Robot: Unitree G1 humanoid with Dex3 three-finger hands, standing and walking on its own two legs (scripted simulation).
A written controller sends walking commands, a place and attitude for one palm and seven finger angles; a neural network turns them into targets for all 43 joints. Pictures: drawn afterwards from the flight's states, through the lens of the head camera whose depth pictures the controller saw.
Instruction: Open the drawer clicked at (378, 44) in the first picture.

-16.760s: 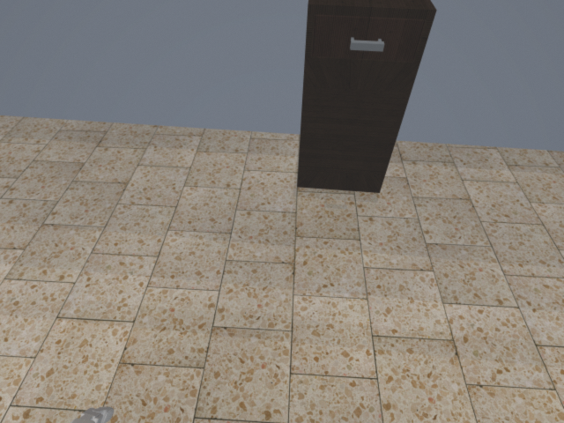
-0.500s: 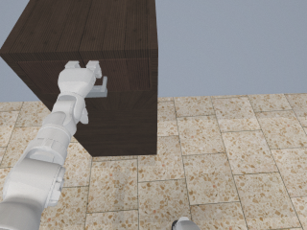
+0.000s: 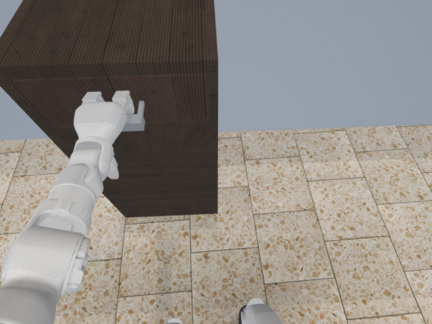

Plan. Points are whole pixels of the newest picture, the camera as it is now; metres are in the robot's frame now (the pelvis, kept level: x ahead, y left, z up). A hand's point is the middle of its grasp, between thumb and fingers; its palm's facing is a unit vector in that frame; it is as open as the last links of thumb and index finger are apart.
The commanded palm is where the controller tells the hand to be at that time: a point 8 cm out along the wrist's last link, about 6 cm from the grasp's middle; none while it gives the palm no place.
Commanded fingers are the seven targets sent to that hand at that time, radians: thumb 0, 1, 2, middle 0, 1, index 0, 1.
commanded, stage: lower the fingers behind the handle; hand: left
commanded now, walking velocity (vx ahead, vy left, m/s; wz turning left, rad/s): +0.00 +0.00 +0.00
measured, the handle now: (117, 114) +0.53 +0.19 +0.03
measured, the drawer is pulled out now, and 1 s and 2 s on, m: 0.00 0.00 0.03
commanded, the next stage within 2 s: close the thumb around the handle in 0.64 s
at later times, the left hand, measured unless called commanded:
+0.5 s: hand (115, 138) +0.49 +0.19 +0.01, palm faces -0.01 +0.00 -1.00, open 13.8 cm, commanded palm +0.46 +0.21 +0.06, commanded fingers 0.00 -0.50 0.30 -0.30 -1.20 -0.30 -1.20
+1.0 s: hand (116, 141) +0.48 +0.19 +0.00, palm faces -0.03 +0.01 -1.00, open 11.9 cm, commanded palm +0.46 +0.19 +0.06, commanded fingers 0.00 0.28 0.64 -0.36 -1.28 -0.36 -1.28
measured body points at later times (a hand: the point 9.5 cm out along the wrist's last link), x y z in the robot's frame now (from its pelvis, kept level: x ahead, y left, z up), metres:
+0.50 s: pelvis -0.01 +0.01 -0.01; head +0.10 -0.01 +0.42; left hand +0.48 +0.19 +0.06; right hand +0.00 -0.27 -0.15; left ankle -0.04 +0.12 -0.70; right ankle +0.04 -0.12 -0.70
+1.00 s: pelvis +0.00 +0.00 -0.01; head +0.10 -0.01 +0.43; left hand +0.48 +0.19 +0.06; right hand +0.02 -0.27 -0.15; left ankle -0.04 +0.12 -0.70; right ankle +0.04 -0.12 -0.70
